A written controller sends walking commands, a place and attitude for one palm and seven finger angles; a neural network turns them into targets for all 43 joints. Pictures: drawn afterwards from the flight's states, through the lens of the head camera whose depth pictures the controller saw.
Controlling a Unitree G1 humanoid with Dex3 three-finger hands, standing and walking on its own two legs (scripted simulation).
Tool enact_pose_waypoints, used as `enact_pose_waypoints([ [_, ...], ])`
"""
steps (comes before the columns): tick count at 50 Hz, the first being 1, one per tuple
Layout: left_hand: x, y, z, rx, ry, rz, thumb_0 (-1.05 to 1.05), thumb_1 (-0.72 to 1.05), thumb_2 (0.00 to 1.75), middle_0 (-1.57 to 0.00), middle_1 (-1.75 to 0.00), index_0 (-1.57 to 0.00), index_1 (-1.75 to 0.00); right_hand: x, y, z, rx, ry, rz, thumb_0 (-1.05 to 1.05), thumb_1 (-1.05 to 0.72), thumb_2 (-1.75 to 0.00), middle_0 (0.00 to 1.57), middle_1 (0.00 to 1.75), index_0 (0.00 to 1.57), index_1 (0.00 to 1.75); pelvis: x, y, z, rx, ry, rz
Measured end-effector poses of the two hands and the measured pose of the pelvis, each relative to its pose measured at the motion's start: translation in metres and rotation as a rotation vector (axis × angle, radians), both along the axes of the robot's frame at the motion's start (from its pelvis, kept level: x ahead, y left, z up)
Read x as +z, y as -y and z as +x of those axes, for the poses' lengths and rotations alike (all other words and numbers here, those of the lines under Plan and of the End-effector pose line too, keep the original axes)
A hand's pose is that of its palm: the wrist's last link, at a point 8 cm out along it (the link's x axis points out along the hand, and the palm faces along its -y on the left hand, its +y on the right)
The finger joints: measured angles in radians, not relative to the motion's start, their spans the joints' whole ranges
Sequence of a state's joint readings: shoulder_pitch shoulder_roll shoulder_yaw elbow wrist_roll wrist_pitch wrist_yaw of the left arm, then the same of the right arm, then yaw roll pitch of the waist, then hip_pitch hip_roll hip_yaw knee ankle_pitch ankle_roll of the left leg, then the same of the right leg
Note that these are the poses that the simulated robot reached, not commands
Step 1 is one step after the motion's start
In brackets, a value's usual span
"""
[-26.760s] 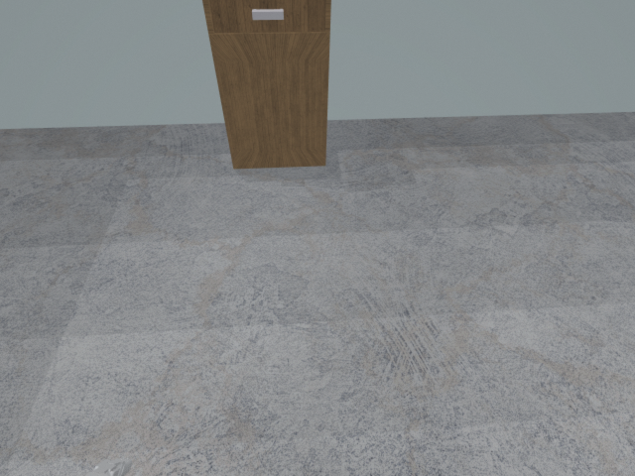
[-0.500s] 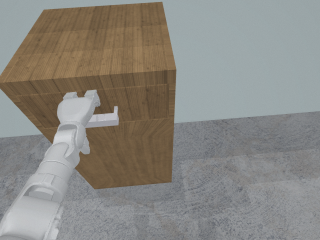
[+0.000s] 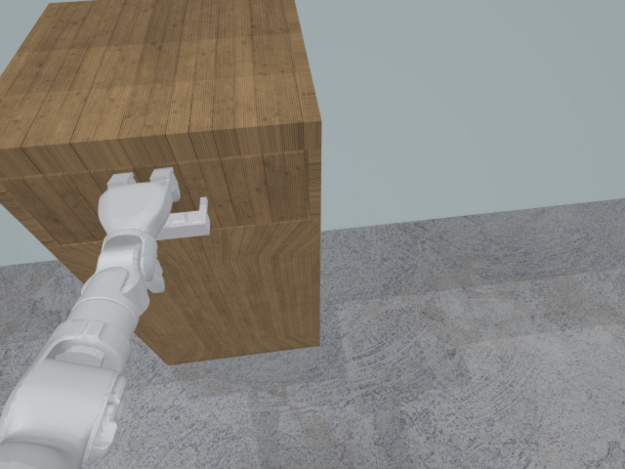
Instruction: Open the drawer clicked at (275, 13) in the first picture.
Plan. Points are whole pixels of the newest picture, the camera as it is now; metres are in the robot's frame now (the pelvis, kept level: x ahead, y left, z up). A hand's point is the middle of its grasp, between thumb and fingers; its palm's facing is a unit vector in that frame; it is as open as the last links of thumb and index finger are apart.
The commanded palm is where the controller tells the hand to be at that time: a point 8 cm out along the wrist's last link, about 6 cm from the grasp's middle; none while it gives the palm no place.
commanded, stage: lower the fingers behind the handle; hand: left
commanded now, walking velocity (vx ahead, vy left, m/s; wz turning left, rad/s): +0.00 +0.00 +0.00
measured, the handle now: (170, 215) +0.49 +0.23 +0.01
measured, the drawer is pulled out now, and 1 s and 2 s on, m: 0.00 0.00 0.00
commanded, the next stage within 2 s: lift the fingers back up to retry in 0.80 s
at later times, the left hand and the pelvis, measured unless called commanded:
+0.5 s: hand (149, 238) +0.44 +0.25 +0.01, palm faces +0.01 +0.03 -1.00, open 13.8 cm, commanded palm +0.42 +0.24 +0.05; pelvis -0.01 +0.00 -0.02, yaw +1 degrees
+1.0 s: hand (148, 237) +0.44 +0.25 +0.02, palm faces +0.00 +0.01 -1.00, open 13.7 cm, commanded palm +0.42 +0.24 +0.06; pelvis -0.02 +0.01 -0.02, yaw +0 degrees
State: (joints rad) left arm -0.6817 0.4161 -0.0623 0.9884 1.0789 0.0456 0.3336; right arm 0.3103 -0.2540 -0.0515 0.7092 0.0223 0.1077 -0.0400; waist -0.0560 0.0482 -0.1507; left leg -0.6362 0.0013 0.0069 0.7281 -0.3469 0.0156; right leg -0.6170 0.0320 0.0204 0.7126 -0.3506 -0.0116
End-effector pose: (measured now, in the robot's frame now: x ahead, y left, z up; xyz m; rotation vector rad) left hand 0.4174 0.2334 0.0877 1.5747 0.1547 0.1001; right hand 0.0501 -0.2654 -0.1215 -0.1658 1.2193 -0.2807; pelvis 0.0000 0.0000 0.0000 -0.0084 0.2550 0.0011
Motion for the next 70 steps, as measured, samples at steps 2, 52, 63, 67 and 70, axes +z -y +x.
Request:
enact_pose_waypoints([
  [2, -0.009, -0.005, -0.003, 0.018, -0.049, 0.004, 0.00, -0.49, 0.31, -0.33, -1.21, -0.32, -1.25, 0.001, 0.002, -0.003, -0.008, 0.005, -0.005, 0.01, -0.90, -0.90, 0.20, 0.30, 0.21, 0.30, 0.000, 0.001, -0.002, -0.002, -0.001, 0.000],
  [52, -0.017, -0.010, 0.000, -0.022, 0.025, 0.006, 0.00, -0.49, 0.31, -0.33, -1.35, -0.33, -1.21, -0.012, -0.009, -0.029, 0.002, -0.040, -0.018, 0.01, -0.90, -0.90, 0.20, 0.30, 0.21, 0.30, -0.016, -0.010, -0.016, 0.011, -0.053, -0.018],
  [63, -0.004, -0.002, 0.004, -0.042, 0.014, -0.023, 0.00, -0.49, 0.31, -0.33, -1.24, -0.36, -1.22, -0.005, -0.015, -0.010, -0.003, -0.002, -0.003, 0.01, -0.90, -0.90, 0.20, 0.30, 0.21, 0.30, -0.005, -0.011, -0.003, 0.010, -0.014, -0.014],
  [67, -0.001, -0.002, 0.004, -0.039, 0.008, -0.019, 0.00, -0.49, 0.31, -0.35, -1.23, -0.37, -1.22, -0.004, -0.016, 0.001, 0.006, 0.012, 0.005, 0.01, -0.90, -0.90, 0.20, 0.30, 0.21, 0.30, -0.002, -0.010, 0.002, 0.011, -0.003, -0.011],
  [70, 0.002, -0.001, 0.004, -0.039, 0.009, -0.023, 0.00, -0.49, 0.31, -0.36, -1.22, -0.38, -1.22, -0.003, -0.015, 0.011, 0.014, 0.025, 0.007, 0.01, -0.90, -0.90, 0.20, 0.30, 0.21, 0.30, 0.000, -0.009, 0.006, 0.012, 0.004, -0.009],
])
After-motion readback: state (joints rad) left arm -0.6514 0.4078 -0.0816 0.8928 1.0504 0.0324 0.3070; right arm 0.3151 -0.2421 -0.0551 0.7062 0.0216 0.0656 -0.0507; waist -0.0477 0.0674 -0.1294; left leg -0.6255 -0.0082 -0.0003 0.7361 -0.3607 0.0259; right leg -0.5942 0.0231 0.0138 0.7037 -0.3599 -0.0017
